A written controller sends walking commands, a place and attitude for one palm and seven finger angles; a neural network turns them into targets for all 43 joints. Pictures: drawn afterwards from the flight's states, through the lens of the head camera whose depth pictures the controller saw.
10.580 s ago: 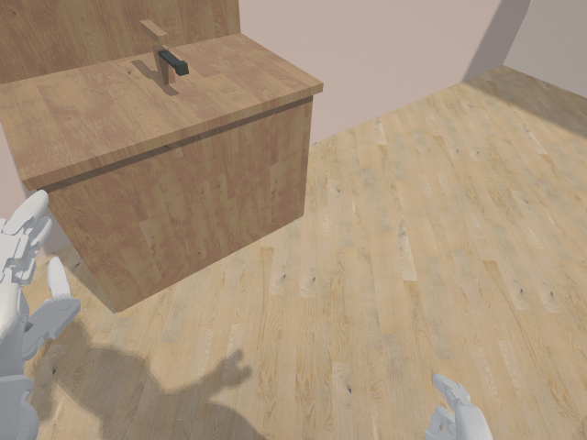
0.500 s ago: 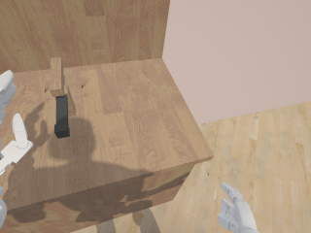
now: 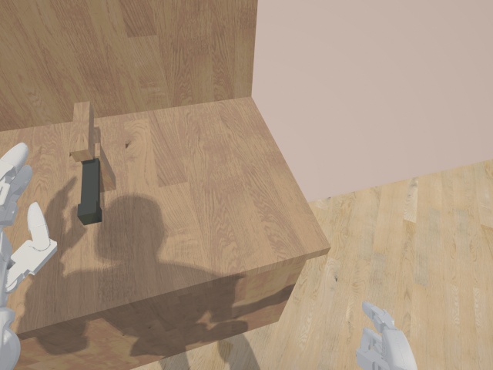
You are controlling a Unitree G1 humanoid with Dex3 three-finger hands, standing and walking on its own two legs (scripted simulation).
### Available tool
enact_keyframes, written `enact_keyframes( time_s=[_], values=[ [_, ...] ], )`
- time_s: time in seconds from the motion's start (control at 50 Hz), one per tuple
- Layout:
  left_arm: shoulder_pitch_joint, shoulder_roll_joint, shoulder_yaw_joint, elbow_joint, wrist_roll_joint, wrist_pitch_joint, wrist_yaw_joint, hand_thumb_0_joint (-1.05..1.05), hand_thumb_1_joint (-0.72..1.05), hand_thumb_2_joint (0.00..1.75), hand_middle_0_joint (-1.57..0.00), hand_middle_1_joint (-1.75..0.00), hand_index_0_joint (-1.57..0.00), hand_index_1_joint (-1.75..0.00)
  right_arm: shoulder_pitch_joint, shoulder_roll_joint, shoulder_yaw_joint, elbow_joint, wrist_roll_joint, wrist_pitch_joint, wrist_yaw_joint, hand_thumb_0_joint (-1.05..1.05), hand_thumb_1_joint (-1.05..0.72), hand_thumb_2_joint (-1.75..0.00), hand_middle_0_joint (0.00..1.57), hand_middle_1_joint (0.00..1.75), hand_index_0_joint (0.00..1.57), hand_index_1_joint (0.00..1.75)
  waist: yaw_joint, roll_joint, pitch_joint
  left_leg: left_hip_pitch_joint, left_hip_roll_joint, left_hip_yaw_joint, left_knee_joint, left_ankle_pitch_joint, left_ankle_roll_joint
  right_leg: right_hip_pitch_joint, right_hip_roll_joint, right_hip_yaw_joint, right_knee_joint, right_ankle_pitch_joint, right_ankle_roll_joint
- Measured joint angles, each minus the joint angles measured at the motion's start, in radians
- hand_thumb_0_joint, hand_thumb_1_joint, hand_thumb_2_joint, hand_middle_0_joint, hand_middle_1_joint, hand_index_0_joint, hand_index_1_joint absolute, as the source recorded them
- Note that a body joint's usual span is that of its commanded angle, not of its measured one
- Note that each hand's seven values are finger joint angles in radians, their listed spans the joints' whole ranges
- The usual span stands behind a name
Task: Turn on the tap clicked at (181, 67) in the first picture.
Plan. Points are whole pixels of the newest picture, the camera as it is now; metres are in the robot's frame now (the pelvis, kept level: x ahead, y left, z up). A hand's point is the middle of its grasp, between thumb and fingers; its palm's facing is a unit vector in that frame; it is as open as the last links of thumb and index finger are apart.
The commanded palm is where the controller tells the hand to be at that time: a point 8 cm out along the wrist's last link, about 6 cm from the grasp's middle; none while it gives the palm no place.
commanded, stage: look again from close up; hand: left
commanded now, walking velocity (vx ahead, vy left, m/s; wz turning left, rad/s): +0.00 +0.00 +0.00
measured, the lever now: (90, 213) +0.33 +0.29 +0.05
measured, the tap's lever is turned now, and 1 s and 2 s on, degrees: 0 0 0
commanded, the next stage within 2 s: shuffle to correct the standing spot in 0.02 s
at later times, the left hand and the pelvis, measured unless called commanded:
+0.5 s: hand (77, 248) +0.22 +0.22 +0.16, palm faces +0.37 -0.86 -0.35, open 7.5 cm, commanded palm +0.16 +0.25 +0.17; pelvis +0.00 -0.03 +0.00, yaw +0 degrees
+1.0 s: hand (28, 204) +0.24 +0.27 +0.20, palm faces +0.50 -0.75 -0.44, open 7.5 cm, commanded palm +0.15 +0.26 +0.17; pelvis +0.00 -0.02 -0.01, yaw +1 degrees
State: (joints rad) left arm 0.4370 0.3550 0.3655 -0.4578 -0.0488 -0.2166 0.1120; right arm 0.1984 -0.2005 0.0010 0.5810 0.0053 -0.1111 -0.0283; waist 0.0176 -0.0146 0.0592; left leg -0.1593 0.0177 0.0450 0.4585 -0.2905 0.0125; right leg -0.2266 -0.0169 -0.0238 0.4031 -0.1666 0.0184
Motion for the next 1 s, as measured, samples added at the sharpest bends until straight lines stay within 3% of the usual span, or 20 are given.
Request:
enact_keyframes(
  time_s=[0.14,0.34,0.52,0.66,0.82,0.86,0.9,0.94,1.0],
  values=[
    [-0.002,-0.017,-0.025,-0.006,0.006,0.022,0.002,0.02,0.89,0.90,-0.21,-0.30,-0.21,-0.30,0.009,-0.008,-0.004,0.009,0.002,-0.002,-0.005,0.01,-0.90,-0.90,0.21,0.30,0.20,0.30,0.000,-0.006,0.010,-0.004,0.004,-0.003,-0.003,0.007,-0.004,-0.003,0.004,-0.003,-0.003,0.006,-0.005],
    [-0.016,0.021,0.013,-0.034,-0.007,0.014,0.004,0.02,0.89,0.90,-0.21,-0.30,-0.21,-0.30,0.005,0.015,-0.006,-0.005,0.007,0.005,0.005,0.01,-0.90,-0.90,0.21,0.30,0.20,0.30,-0.002,-0.024,0.011,0.000,0.010,0.000,-0.006,0.009,-0.016,-0.012,0.009,0.000,0.016,-0.002,-0.013],
    [-0.006,0.005,-0.004,-0.041,-0.016,0.037,-0.009,0.02,0.89,0.90,-0.21,-0.30,-0.21,-0.30,-0.002,0.029,-0.003,-0.023,0.005,0.015,0.018,0.01,-0.90,-0.90,0.21,0.30,0.20,0.30,0.000,-0.023,0.014,-0.027,0.038,-0.014,0.031,-0.006,-0.039,-0.035,0.035,-0.015,0.049,-0.018,-0.038],
    [0.027,-0.004,-0.020,-0.079,-0.014,0.041,0.008,0.02,0.88,0.90,-0.21,-0.30,-0.21,-0.30,-0.002,-0.002,-0.009,-0.011,0.006,0.013,0.008,0.01,-0.90,-0.90,0.21,0.30,0.20,0.30,-0.008,0.004,0.006,-0.040,0.056,-0.030,0.044,-0.012,-0.048,-0.031,0.053,-0.032,0.033,-0.015,-0.055],
    [0.056,0.017,-0.003,-0.046,-0.013,0.050,0.017,0.02,0.88,0.90,-0.21,-0.30,-0.21,-0.30,0.008,-0.036,-0.022,0.006,0.013,0.029,-0.012,0.01,-0.90,-0.90,0.20,0.30,0.20,0.30,-0.016,0.026,-0.012,-0.032,0.038,-0.029,0.018,-0.001,-0.038,-0.024,0.035,-0.031,0.015,-0.009,-0.041],
    [-0.052,0.106,-0.006,0.000,-0.015,0.033,-0.004,0.02,0.88,0.90,-0.22,-0.30,-0.21,-0.30,0.052,-0.045,0.012,-0.032,0.040,0.023,-0.054,0.01,-0.90,-0.90,0.20,0.30,0.20,0.30,0.011,0.013,-0.001,-0.049,0.024,-0.042,0.030,0.000,-0.035,-0.043,0.018,-0.042,0.049,-0.026,-0.031],
    [-0.158,0.165,0.047,0.058,-0.002,0.002,-0.005,0.02,0.88,0.90,-0.22,-0.30,-0.21,-0.30,0.049,-0.032,0.029,-0.015,0.027,-0.002,-0.041,0.01,-0.90,-0.90,0.20,0.30,0.20,0.30,0.026,-0.005,0.016,-0.057,0.017,-0.044,0.043,-0.003,-0.036,-0.059,0.012,-0.044,0.077,-0.038,-0.038],
    [-0.217,0.190,0.101,0.100,-0.010,-0.016,0.007,0.02,0.88,0.90,-0.22,-0.30,-0.21,-0.30,0.036,-0.026,0.043,0.004,0.013,-0.022,-0.011,0.01,-0.90,-0.90,0.20,0.30,0.20,0.30,0.025,-0.010,0.017,-0.072,0.019,-0.039,0.056,-0.010,-0.035,-0.074,0.014,-0.038,0.085,-0.040,-0.039],
    [-0.188,0.169,0.122,0.102,-0.035,-0.040,0.021,0.02,0.89,0.90,-0.21,-0.30,-0.21,-0.30,0.035,-0.026,0.041,0.009,0.007,-0.054,0.034,0.01,-0.90,-0.90,0.20,0.30,0.20,0.30,0.007,0.000,0.006,-0.087,0.016,-0.030,0.068,-0.022,-0.027,-0.089,0.011,-0.029,0.090,-0.043,-0.030]
  ],
)
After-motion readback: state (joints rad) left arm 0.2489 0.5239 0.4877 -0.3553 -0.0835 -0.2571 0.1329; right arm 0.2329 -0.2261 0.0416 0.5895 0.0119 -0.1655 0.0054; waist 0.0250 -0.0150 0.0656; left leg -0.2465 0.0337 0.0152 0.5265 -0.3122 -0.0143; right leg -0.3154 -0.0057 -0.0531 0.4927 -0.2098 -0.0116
